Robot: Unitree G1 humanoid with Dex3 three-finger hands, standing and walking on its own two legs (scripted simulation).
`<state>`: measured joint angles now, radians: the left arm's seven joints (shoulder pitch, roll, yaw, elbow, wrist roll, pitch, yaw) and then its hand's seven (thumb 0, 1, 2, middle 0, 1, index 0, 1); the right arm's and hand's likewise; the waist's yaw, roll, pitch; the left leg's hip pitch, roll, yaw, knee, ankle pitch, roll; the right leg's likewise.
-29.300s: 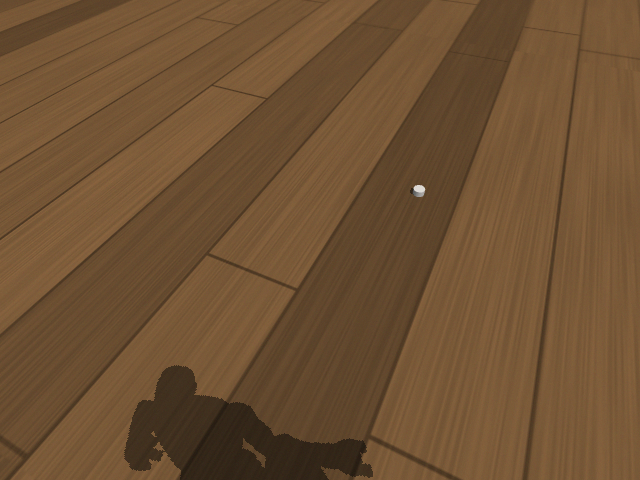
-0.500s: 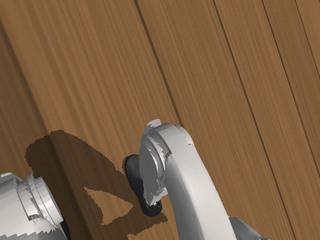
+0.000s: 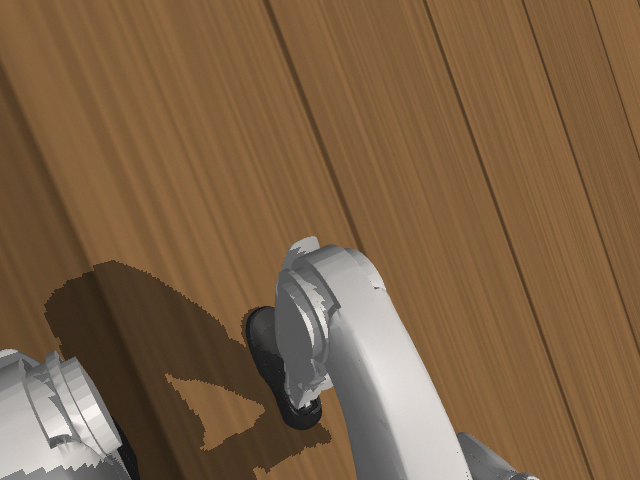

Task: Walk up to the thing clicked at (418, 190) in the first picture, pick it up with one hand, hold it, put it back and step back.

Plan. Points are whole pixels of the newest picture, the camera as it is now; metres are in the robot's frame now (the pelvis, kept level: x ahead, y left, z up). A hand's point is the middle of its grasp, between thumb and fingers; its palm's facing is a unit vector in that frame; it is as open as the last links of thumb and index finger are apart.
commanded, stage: settle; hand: left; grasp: from above
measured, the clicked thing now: out of the picture +0.48 +0.33 -0.29
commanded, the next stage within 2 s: lift in 1.04 s
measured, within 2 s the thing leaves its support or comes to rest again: leaves its support in 0.32 s
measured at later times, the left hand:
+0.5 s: hand out of the picture +0.47 +0.34 -0.22, palm faces -0.38 -0.15 -0.91, open 7.1 cm
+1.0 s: hand out of the picture +0.46 +0.34 -0.13, palm faces -0.42 -0.10 -0.90, open 7.1 cm
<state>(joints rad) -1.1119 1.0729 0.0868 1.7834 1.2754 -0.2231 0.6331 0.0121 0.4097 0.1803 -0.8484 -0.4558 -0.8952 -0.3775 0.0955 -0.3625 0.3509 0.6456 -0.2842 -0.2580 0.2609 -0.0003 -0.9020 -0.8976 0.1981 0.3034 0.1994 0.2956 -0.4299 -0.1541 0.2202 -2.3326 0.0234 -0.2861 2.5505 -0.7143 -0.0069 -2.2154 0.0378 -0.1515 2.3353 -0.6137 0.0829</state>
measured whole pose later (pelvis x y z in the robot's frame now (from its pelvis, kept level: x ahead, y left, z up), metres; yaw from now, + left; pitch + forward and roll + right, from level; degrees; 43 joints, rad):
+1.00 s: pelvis +0.00 -0.01 +0.02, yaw +6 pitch +33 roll -9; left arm -1.03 0.80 0.05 1.40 1.22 -0.15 0.30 -0.01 0.37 0.12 -0.99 -0.30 -1.02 -0.25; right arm 0.16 -0.32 0.12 0.67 -0.14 -0.08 0.20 0.00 -0.91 -0.90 0.20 0.30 0.20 0.30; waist -0.29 0.00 -0.01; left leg -2.33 0.01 -0.17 2.42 -0.68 -0.02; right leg -2.25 -0.01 -0.07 2.30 -0.63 0.05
